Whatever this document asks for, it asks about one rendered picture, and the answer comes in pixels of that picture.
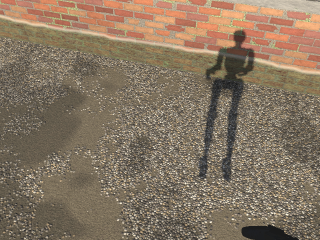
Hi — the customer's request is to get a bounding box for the robot right hand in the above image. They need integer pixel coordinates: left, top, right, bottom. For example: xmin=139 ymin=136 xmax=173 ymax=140
xmin=241 ymin=224 xmax=299 ymax=240

